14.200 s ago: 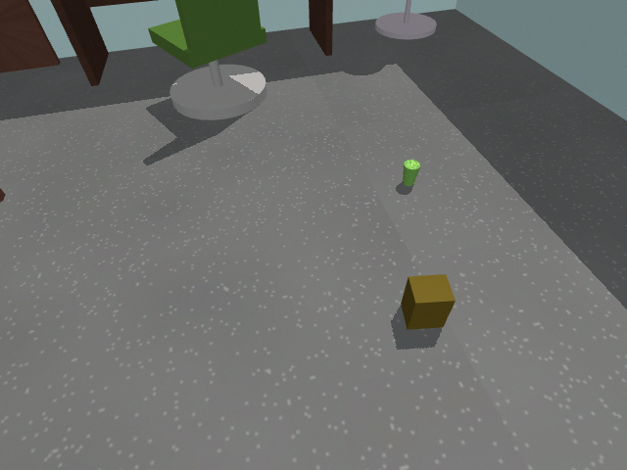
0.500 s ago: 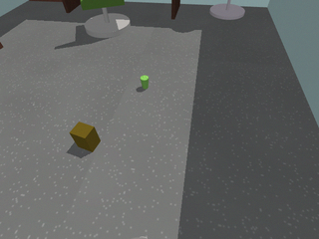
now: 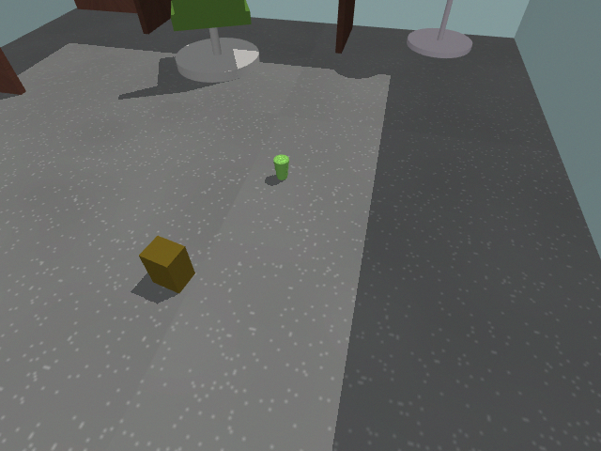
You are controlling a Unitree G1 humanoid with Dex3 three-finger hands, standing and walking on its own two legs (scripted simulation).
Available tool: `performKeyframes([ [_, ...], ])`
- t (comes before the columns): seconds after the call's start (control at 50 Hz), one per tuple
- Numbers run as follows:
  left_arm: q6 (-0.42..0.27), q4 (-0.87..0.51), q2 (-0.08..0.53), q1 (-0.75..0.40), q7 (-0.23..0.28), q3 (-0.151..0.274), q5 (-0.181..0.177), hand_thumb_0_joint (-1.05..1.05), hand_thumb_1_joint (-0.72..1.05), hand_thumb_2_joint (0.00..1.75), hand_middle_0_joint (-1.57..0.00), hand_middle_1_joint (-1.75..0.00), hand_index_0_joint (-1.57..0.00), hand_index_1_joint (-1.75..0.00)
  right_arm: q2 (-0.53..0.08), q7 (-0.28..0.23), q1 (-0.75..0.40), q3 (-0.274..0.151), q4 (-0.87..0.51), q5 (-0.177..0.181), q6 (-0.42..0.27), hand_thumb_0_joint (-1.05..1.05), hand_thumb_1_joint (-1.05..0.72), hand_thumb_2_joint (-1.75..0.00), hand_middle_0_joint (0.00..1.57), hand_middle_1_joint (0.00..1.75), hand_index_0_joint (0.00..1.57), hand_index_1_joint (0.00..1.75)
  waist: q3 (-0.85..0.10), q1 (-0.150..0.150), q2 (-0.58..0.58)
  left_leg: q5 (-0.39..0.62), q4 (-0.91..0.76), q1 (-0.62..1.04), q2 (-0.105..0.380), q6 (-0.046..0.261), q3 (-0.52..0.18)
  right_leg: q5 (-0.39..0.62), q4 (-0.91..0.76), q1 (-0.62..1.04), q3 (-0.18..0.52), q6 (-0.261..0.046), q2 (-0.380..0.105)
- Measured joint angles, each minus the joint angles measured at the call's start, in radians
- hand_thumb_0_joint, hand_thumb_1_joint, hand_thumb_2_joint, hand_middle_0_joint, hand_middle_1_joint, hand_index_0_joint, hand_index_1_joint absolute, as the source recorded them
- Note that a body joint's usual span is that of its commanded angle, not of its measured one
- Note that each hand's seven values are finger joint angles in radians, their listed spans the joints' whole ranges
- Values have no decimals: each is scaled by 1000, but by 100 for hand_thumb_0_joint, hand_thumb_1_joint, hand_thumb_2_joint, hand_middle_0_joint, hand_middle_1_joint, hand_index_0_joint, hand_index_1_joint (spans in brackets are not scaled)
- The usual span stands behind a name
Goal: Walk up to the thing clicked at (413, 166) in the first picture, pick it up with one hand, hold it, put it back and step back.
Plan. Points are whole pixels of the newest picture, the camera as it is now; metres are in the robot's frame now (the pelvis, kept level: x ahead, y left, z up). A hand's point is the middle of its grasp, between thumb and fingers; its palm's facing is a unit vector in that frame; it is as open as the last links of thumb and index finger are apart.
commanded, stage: walk up
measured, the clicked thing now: (281, 168) +1.52 +0.14 -0.71
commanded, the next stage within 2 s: stand in 0.12 s
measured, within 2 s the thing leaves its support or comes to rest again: neither
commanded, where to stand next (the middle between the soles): +0.06 +0.00 m, yaw -4 degrees
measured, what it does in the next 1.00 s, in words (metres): stands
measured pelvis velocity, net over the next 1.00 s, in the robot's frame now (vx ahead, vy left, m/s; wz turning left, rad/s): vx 0.01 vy -0.02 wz -0.03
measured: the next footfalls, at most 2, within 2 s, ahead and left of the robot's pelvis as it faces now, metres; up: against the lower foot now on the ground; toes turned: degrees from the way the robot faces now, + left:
none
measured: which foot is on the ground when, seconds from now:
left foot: down 0.00-1.00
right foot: down 0.00-1.00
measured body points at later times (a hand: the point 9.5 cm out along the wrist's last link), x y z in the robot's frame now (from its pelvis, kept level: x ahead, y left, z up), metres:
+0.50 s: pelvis +0.01 -0.01 +0.01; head +0.03 -0.01 +0.46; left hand +0.09 +0.29 -0.12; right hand +0.10 -0.31 -0.12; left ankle +0.04 +0.12 -0.74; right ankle -0.01 -0.14 -0.74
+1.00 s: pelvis +0.01 -0.02 +0.01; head +0.03 -0.03 +0.46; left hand +0.10 +0.28 -0.12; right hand +0.09 -0.32 -0.12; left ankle +0.04 +0.12 -0.74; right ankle -0.01 -0.14 -0.74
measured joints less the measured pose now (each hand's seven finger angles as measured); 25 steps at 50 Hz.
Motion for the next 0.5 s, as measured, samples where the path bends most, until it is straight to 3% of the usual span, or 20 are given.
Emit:
performKeyframes([
  [0.5,5,113,-21,-1,5,7,5,0,91,90,-21,-30,-21,-30,6,-5,-30,-9,84,-2,10,0,-90,-90,20,30,21,30,5,2,3,59,-154,86,32,-23,12,62,-141,71,12,-16,27],
])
